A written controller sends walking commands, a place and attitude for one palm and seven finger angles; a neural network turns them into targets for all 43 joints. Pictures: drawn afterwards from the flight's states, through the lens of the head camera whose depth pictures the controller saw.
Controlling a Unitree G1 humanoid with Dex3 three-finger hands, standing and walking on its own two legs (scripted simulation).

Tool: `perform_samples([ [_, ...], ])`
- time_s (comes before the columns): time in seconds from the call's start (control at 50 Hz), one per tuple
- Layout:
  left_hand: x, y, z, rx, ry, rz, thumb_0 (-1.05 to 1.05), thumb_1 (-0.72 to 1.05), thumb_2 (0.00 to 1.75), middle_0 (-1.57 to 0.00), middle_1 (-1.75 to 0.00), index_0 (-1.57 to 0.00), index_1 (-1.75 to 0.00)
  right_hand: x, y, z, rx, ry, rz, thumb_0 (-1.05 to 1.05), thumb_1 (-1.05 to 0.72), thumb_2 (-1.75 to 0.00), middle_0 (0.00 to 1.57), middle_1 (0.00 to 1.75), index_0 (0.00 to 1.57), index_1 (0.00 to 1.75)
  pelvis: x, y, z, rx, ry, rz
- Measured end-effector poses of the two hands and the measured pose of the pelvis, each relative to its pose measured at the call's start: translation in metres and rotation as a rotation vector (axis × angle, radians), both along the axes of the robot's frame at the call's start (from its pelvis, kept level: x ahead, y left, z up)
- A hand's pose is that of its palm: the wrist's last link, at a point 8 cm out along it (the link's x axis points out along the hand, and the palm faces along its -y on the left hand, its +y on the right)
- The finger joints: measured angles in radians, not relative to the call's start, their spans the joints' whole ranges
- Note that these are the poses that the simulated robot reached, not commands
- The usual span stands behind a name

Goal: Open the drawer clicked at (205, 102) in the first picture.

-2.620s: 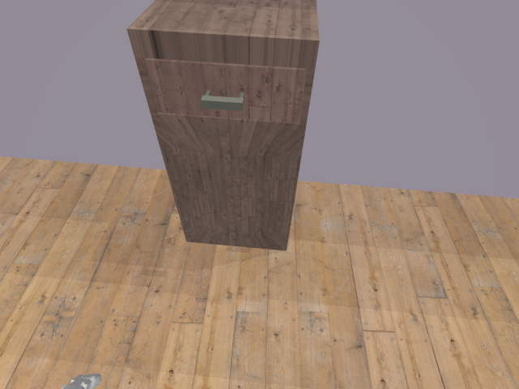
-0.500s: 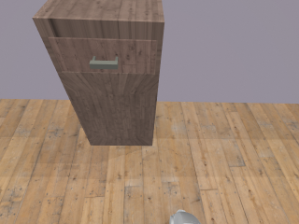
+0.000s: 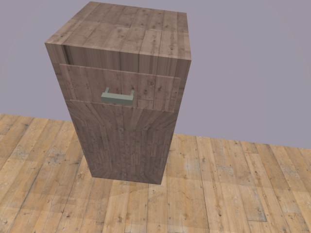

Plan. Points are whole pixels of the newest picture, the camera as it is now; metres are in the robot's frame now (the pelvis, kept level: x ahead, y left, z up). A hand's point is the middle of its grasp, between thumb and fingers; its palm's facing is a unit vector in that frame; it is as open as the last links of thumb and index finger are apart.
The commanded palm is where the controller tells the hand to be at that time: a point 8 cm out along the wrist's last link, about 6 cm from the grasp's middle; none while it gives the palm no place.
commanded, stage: come to a stop and stand still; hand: left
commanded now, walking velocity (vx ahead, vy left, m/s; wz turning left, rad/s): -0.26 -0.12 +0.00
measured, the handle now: (118, 95) +0.56 +0.18 +0.02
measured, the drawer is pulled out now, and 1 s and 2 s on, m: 0.00 0.00 0.00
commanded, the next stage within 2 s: look again from close up in 1.32 s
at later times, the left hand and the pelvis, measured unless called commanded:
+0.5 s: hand out of the picture +0.04 +0.13 -0.15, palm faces +0.01 -0.96 -0.27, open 7.4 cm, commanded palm none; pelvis -0.01 -0.05 +0.01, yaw -2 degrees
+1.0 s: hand out of the picture -0.02 +0.17 -0.17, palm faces +0.04 -0.98 -0.18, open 7.4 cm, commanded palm none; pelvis -0.01 -0.01 +0.01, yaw -1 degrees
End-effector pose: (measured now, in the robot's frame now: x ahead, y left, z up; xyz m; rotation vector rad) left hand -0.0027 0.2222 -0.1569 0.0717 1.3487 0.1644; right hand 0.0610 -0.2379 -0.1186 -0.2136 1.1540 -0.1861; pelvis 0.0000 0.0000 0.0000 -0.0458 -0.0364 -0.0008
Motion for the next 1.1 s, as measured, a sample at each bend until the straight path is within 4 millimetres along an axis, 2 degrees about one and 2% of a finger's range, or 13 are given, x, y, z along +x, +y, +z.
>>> perform_samples([
  [0.1, -0.004, 0.001, 0.007, -0.009, 0.081, 0.003, 0.01, 0.92, 0.9, -0.2, -0.3, -0.2, -0.3, 0.024, 0.019, 0.006, 0.01, 0.024, 0.011, 0.0, -0.94, -0.9, 0.2, 0.29, 0.2, 0.3, 0.015, 0.005, 0.01, 0.029, 0.011, -0.011],
  [0.2, 0.0, 0.003, 0.018, 0.017, 0.124, -0.025, 0.01, 0.92, 0.9, -0.2, -0.3, -0.2, -0.3, 0.027, 0.012, 0.006, 0.02, 0.035, -0.026, -0.01, -0.94, -0.9, 0.21, 0.29, 0.21, 0.3, 0.013, 0.0, 0.015, 0.029, 0.02, -0.034],
  [0.32, 0.021, -0.001, 0.026, 0.085, 0.065, -0.047, 0.01, 0.91, 0.9, -0.2, -0.3, -0.2, -0.3, 0.0, -0.016, -0.006, 0.041, 0.084, -0.063, -0.01, -0.92, -0.9, 0.21, 0.3, 0.21, 0.3, 0.002, -0.02, 0.012, 0.04, 0.018, -0.042],
  [0.42, 0.034, -0.021, 0.03, 0.143, -0.032, -0.073, 0.01, 0.91, 0.9, -0.19, -0.3, -0.2, -0.3, -0.029, -0.043, -0.03, 0.094, 0.132, -0.089, 0.0, -0.91, -0.9, 0.2, 0.29, 0.21, 0.3, -0.006, -0.046, 0.0, 0.068, 0.008, -0.036],
  [0.54, 0.034, -0.049, 0.045, 0.119, -0.07, -0.081, 0.01, 0.91, 0.9, -0.2, -0.3, -0.2, -0.3, -0.057, -0.055, -0.025, 0.122, 0.192, -0.096, 0.0, -0.91, -0.9, 0.2, 0.29, 0.2, 0.3, -0.01, -0.057, 0.012, 0.081, 0.008, -0.031],
  [0.62, 0.031, -0.048, 0.048, 0.12, -0.078, -0.062, 0.01, 0.93, 0.9, -0.2, -0.3, -0.2, -0.3, -0.069, -0.058, -0.02, 0.114, 0.219, -0.087, 0.0, -0.91, -0.9, 0.2, 0.29, 0.2, 0.3, -0.013, -0.058, 0.016, 0.085, 0.019, -0.02],
  [0.74, 0.012, -0.032, 0.041, 0.106, -0.05, -0.026, 0.01, 0.92, 0.9, -0.2, -0.3, -0.2, -0.3, -0.07, -0.049, -0.013, 0.078, 0.23, -0.055, 0.0, -0.91, -0.9, 0.2, 0.29, 0.2, 0.3, -0.018, -0.045, 0.016, 0.076, 0.033, -0.007],
  [0.86, -0.01, -0.01, 0.02, 0.068, 0.029, 0.002, 0.01, 0.91, 0.9, -0.2, -0.3, -0.2, -0.3, -0.065, -0.023, -0.01, 0.043, 0.197, -0.032, 0.0, -0.91, -0.9, 0.2, 0.29, 0.2, 0.3, -0.02, -0.025, 0.009, 0.049, 0.034, -0.005],
  [0.92, -0.016, -0.007, 0.019, 0.05, 0.056, -0.006, 0.01, 0.92, 0.9, -0.2, -0.3, -0.2, -0.3, -0.062, -0.009, -0.007, 0.047, 0.192, -0.026, 0.0, -0.91, -0.9, 0.2, 0.29, 0.2, 0.3, -0.018, -0.02, 0.011, 0.049, 0.03, -0.012],
  [1.1, -0.021, -0.011, 0.019, 0.017, 0.097, -0.035, 0.01, 0.91, 0.9, -0.2, -0.3, -0.2, -0.3, -0.061, 0.0, -0.005, 0.045, 0.19, -0.043, 0.01, -0.94, -0.9, 0.2, 0.29, 0.21, 0.3, -0.011, -0.009, 0.015, 0.044, 0.02, -0.023],
])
